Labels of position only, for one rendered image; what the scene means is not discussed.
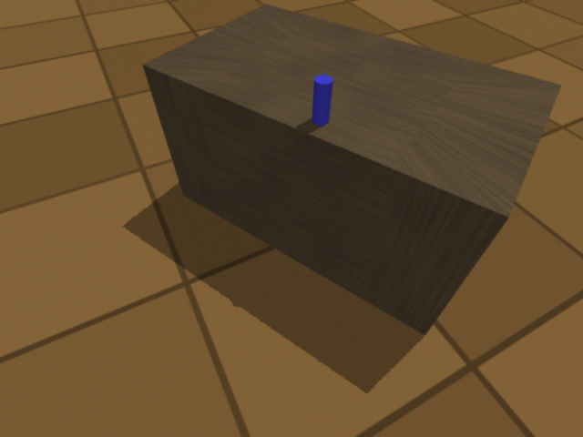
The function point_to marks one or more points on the can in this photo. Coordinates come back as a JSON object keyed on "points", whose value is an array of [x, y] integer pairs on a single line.
{"points": [[322, 96]]}

